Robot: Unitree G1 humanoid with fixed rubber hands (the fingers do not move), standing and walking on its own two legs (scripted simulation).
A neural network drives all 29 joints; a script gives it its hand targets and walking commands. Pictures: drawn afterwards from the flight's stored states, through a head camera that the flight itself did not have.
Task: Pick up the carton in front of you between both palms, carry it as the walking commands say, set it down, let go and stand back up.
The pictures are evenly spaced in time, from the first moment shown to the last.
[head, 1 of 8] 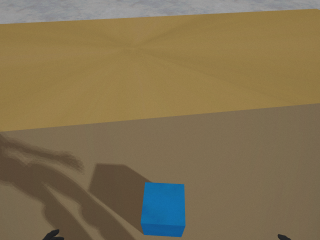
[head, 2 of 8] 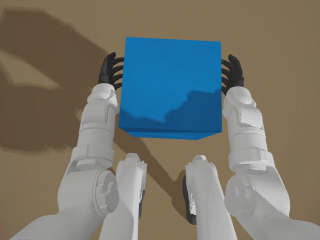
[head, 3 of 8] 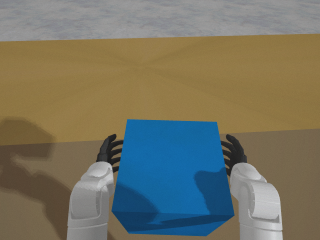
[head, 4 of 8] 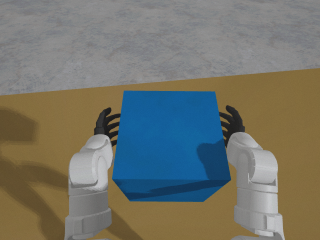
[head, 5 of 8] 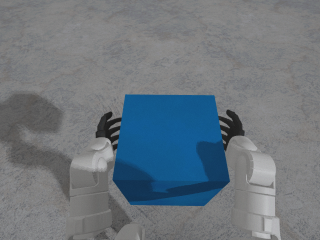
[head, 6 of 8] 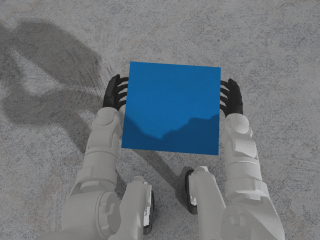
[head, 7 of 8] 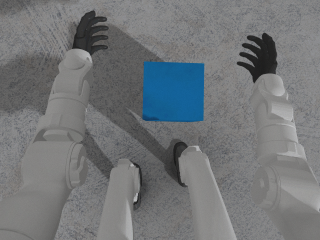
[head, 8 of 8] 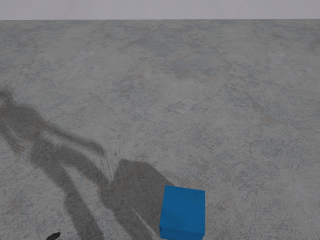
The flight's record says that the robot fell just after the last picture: no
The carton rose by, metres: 0.69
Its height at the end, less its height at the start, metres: -0.29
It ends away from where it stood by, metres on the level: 4.85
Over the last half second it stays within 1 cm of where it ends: yes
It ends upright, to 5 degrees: yes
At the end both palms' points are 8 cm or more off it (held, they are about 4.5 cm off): yes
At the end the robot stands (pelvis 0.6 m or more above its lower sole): yes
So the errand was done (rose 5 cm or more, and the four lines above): yes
